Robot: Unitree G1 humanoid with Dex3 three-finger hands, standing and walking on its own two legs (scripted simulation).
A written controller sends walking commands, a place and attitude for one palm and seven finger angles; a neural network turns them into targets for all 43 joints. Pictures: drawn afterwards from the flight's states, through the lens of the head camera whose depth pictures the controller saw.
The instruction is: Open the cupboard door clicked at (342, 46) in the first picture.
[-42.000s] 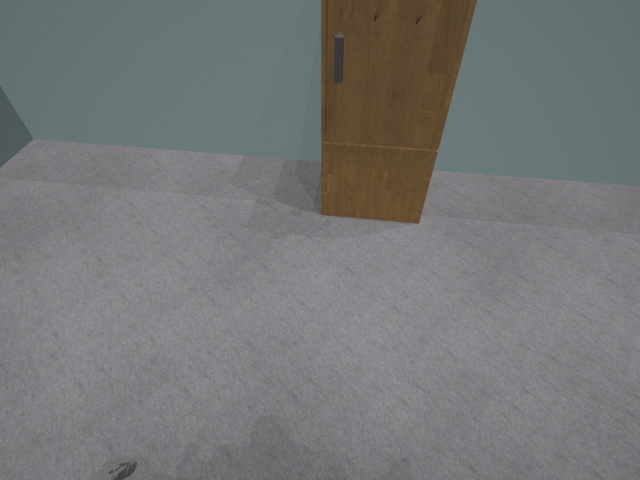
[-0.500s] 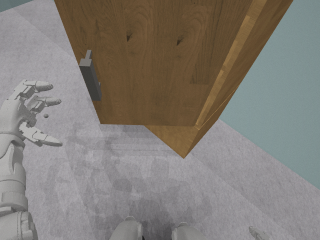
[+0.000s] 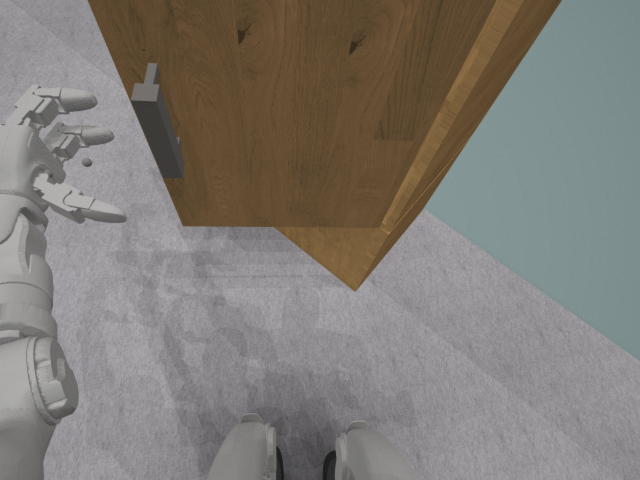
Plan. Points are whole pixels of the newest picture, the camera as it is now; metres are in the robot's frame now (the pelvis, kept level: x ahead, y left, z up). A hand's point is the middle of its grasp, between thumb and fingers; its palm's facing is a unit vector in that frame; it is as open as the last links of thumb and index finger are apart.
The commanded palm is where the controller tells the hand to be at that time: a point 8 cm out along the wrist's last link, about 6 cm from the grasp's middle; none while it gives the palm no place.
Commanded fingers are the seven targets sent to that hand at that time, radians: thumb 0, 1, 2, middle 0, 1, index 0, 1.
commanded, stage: move the hooked fingers beside the handle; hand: left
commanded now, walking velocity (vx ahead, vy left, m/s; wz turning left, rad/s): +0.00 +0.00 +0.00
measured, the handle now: (163, 123) +0.54 +0.19 +0.05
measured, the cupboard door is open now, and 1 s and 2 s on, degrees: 42 42 42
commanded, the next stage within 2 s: slide the fingers in behind the handle in 1.04 s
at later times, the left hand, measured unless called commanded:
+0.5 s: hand (95, 146) +0.50 +0.27 +0.05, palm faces +0.04 -1.00 -0.01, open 14.0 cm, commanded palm +0.49 +0.30 +0.06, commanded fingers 0.00 -0.50 0.30 -0.30 -1.20 -0.30 -1.20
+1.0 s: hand (91, 148) +0.49 +0.27 +0.06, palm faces +0.03 -1.00 -0.01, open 14.0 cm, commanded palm +0.48 +0.30 +0.05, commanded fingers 0.00 -0.50 0.30 -0.30 -1.20 -0.30 -1.20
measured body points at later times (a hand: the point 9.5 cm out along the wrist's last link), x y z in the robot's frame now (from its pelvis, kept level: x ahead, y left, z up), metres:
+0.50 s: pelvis +0.01 -0.01 -0.01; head +0.17 +0.03 +0.41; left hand +0.50 +0.32 +0.05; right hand +0.01 -0.29 -0.10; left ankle +0.03 +0.05 -0.66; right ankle +0.00 -0.12 -0.66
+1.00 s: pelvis +0.00 +0.00 -0.01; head +0.15 +0.04 +0.42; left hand +0.49 +0.32 +0.06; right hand +0.04 -0.28 -0.10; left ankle +0.03 +0.05 -0.66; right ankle +0.00 -0.12 -0.66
